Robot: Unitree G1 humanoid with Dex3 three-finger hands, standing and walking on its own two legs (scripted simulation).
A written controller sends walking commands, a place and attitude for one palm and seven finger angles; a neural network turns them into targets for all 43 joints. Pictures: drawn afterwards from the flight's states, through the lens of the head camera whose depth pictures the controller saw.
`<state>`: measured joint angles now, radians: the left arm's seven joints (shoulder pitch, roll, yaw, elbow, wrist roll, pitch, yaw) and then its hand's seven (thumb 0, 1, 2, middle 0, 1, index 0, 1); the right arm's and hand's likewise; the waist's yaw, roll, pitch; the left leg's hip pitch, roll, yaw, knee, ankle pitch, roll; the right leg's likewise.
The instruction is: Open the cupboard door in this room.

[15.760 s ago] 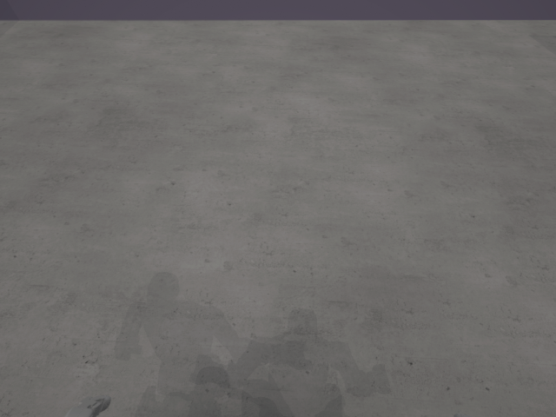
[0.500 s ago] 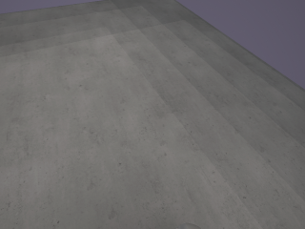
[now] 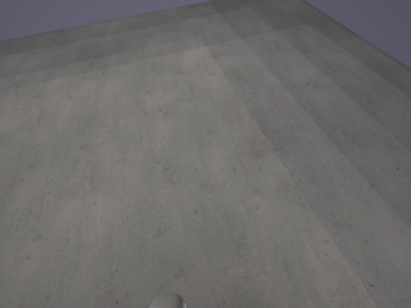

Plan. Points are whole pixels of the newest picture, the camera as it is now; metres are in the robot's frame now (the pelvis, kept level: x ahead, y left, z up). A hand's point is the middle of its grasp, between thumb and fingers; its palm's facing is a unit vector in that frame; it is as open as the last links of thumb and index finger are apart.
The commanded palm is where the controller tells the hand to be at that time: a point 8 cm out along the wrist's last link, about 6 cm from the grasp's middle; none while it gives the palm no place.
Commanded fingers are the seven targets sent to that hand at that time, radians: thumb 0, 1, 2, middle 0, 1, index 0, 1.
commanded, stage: turn or walk to find it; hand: left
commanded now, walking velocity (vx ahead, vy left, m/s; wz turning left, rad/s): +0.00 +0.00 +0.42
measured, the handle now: out of the picture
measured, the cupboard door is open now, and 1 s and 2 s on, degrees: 0 0 0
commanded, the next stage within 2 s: none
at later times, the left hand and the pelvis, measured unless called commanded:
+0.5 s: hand out of the picture +0.00 +0.27 -0.17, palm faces +0.25 -0.94 -0.24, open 7.4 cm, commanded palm none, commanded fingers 0.00 0.90 0.90 -0.20 -0.30 -0.20 -0.30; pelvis -0.02 +0.04 +0.00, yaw +12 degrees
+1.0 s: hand out of the picture -0.06 +0.19 -0.16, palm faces +0.44 -0.86 -0.25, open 7.4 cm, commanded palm none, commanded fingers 0.00 0.90 0.90 -0.20 -0.30 -0.20 -0.30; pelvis -0.03 +0.00 +0.00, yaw +26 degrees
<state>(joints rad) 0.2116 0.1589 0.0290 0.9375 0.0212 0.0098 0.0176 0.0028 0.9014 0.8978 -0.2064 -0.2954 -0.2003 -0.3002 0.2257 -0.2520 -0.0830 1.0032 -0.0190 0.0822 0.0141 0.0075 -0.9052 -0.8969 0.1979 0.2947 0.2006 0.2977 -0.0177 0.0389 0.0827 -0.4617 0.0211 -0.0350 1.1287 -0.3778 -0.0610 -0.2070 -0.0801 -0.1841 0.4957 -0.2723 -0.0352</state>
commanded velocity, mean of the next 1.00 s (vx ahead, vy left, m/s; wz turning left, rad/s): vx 0.00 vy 0.00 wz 0.42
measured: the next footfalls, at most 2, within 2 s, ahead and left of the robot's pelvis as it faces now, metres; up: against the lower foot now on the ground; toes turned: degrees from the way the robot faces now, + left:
left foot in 0.22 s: +0.00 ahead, +0.15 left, +0.00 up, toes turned +11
right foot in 0.66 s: +0.05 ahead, -0.08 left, +0.00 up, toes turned +12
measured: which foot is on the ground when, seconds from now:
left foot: up 0.00-0.20, down 0.22-0.66, up 0.68-1.00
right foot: down 0.00-0.22, up 0.24-0.64, down 0.66-1.00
